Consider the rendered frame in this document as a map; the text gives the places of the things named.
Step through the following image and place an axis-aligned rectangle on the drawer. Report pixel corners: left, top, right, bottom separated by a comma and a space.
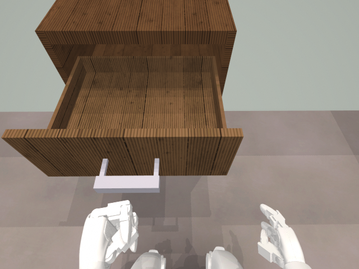
1, 56, 243, 177

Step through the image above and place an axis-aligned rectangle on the left robot thigh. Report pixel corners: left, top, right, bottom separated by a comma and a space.
131, 252, 166, 269

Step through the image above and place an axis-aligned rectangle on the robot thigh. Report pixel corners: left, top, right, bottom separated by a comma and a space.
131, 252, 166, 269
206, 250, 243, 269

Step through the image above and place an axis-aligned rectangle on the left robot hand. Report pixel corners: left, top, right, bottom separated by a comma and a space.
79, 200, 139, 269

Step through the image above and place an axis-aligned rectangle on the handle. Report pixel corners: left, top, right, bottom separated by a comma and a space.
93, 158, 160, 193

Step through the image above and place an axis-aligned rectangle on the right robot thigh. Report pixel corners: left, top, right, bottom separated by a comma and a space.
206, 250, 243, 269

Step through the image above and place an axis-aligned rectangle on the right robot hand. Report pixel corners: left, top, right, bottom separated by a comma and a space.
257, 204, 305, 269

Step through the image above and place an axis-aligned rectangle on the cabinet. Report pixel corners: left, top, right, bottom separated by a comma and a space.
35, 0, 237, 94

